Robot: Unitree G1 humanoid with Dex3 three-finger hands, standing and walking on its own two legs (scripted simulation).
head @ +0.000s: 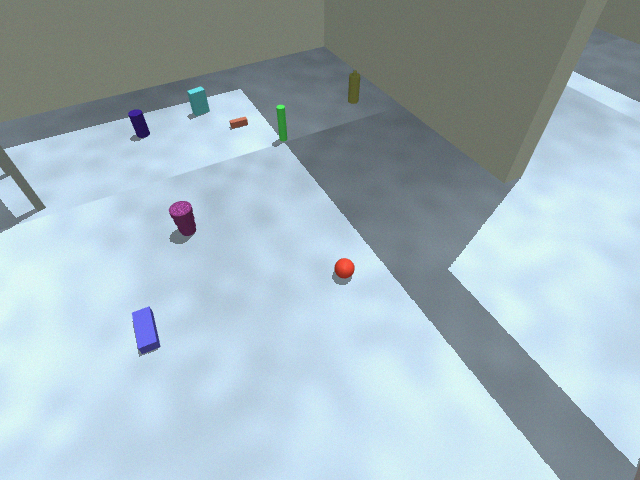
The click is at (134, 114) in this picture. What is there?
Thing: squat round
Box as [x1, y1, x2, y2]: [128, 109, 149, 137]
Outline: 132,110 128,114 137,136 144,137 148,135 149,131 141,111 138,109
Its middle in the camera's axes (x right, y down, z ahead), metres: -0.98 -0.64 +2.17
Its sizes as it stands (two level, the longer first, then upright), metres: 0.072 0.072 0.136
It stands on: the floor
